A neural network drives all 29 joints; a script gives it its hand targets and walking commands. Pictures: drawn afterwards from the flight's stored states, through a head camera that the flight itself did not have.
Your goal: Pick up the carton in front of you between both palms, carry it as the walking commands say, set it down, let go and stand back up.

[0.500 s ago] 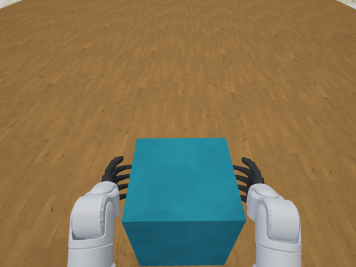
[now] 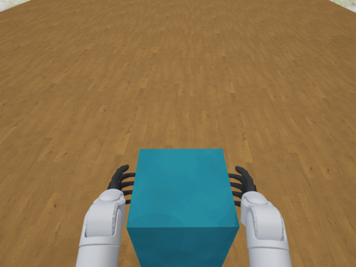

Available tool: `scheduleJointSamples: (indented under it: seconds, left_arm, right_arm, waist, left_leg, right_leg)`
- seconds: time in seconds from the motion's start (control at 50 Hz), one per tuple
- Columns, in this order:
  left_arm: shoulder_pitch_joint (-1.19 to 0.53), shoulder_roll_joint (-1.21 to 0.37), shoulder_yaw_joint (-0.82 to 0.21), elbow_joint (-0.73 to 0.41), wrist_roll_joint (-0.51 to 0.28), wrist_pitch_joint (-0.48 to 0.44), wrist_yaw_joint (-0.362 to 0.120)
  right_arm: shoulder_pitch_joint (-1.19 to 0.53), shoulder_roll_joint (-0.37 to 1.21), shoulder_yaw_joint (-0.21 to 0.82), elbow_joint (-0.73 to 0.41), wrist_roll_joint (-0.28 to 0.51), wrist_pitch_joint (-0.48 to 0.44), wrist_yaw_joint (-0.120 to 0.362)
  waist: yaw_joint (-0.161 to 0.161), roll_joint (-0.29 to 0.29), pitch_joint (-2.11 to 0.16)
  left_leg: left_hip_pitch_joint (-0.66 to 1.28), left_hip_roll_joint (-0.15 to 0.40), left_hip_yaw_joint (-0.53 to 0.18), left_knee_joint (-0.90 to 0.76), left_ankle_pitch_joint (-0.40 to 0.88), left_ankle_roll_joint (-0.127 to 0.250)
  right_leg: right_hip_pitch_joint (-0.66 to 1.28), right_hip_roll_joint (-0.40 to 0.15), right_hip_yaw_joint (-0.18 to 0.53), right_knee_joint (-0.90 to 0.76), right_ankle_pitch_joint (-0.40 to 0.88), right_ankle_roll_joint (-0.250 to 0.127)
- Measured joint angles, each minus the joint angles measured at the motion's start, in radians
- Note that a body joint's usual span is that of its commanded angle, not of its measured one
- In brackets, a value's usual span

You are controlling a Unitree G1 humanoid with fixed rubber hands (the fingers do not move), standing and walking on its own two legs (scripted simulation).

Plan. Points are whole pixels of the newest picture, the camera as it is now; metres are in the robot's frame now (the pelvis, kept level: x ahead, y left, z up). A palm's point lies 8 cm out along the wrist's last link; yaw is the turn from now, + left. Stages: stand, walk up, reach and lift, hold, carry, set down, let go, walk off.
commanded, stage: carry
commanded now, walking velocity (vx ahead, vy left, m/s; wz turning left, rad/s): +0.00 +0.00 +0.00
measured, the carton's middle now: (181, 210) +0.29 +0.00 -0.04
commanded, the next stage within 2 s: hold in 0.48 s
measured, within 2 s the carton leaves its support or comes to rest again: neither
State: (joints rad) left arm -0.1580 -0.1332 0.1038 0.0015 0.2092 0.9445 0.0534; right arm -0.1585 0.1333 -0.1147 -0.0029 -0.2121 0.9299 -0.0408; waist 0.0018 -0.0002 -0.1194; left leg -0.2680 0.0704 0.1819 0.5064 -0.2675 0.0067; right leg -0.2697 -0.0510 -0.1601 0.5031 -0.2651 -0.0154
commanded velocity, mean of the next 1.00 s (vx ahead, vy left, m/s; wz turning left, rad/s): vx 0.00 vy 0.00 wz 0.00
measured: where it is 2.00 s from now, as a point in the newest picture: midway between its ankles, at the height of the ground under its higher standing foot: outside the picture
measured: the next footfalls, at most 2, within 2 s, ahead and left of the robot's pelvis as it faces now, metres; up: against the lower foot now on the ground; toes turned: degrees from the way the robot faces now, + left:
none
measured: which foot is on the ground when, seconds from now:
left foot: down 0.00-1.00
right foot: down 0.00-1.00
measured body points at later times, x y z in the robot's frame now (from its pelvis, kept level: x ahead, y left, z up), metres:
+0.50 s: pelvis -0.01 +0.00 +0.00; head -0.03 +0.00 +0.45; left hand +0.29 +0.15 +0.03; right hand +0.29 -0.15 +0.03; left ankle +0.00 +0.11 -0.74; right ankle +0.00 -0.10 -0.74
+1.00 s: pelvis -0.06 +0.00 +0.00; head -0.10 +0.00 +0.45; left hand +0.25 +0.16 +0.04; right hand +0.26 -0.14 +0.05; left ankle +0.00 +0.11 -0.74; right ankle +0.00 -0.11 -0.74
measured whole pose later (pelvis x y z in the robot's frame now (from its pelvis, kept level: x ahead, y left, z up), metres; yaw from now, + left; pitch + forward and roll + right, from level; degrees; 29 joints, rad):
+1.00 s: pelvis -0.06 +0.00 +0.00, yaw +1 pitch -10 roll +0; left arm -0.36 -0.18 0.31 0.35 0.35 0.72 -0.01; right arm -0.37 0.18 -0.31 0.35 -0.34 0.70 0.01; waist 0.00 0.00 0.07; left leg -0.09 -0.01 0.02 0.45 -0.19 0.02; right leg -0.08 0.01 -0.02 0.44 -0.19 -0.02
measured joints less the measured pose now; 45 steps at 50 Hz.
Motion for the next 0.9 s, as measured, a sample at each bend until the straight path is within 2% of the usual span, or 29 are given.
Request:
scheduleJointSamples:
  seconds: [0.18, 0.28, 0.5, 0.52, 0.56, 0.62, 0.9]
  left_arm:
    - [-0.081, -0.014, 0.069, 0.213, 0.056, -0.180, -0.018]
    - [-0.109, -0.020, 0.099, 0.254, 0.064, -0.246, -0.019]
    - [-0.076, -0.013, 0.068, 0.184, 0.036, -0.210, -0.012]
    - [-0.073, -0.013, 0.064, 0.180, 0.040, -0.208, -0.015]
    - [-0.062, -0.010, 0.057, 0.175, 0.044, -0.207, -0.023]
    - [-0.058, -0.010, 0.059, 0.180, 0.046, -0.208, -0.026]
    - [-0.130, -0.026, 0.125, 0.277, 0.096, -0.209, -0.055]
  right_arm:
    - [-0.079, 0.013, -0.068, 0.213, -0.056, -0.182, 0.018]
    - [-0.109, 0.020, -0.097, 0.257, -0.065, -0.249, 0.019]
    - [-0.076, 0.013, -0.067, 0.187, -0.036, -0.213, 0.012]
    - [-0.071, 0.012, -0.064, 0.180, -0.038, -0.211, 0.013]
    - [-0.059, 0.010, -0.056, 0.176, -0.041, -0.211, 0.017]
    - [-0.056, 0.009, -0.053, 0.184, -0.043, -0.212, 0.017]
    - [-0.130, 0.025, -0.121, 0.278, -0.093, -0.209, 0.045]
  waist:
    - [-0.002, -0.001, 0.016]
    - [-0.001, -0.001, 0.029]
    - [-0.001, 0.000, 0.046]
    - [-0.005, -0.001, 0.072]
    - [-0.003, 0.001, 0.108]
    - [-0.003, -0.001, 0.136]
    - [-0.004, 0.001, 0.171]
  left_leg:
    - [-0.013, -0.002, 0.001, -0.004, 0.018, 0.005]
    - [-0.023, -0.003, 0.001, -0.003, 0.023, 0.007]
    - [-0.003, -0.006, 0.000, -0.004, 0.020, 0.013]
    - [0.030, -0.018, -0.027, -0.027, 0.059, 0.013]
    - [0.089, -0.040, -0.081, -0.069, 0.057, 0.011]
    - [0.143, -0.046, -0.091, -0.112, 0.067, 0.007]
    - [0.201, -0.049, -0.101, -0.106, 0.093, 0.011]
  right_leg:
    - [-0.013, -0.001, 0.000, -0.005, 0.019, -0.001]
    - [-0.022, -0.003, 0.000, -0.003, 0.025, -0.001]
    - [-0.002, -0.004, 0.001, -0.004, 0.022, 0.000]
    - [0.032, 0.009, 0.035, -0.027, 0.065, -0.003]
    - [0.091, 0.029, 0.079, -0.067, 0.049, -0.003]
    - [0.145, 0.033, 0.092, -0.111, 0.068, 0.012]
    - [0.207, 0.033, 0.090, -0.107, 0.090, 0.002]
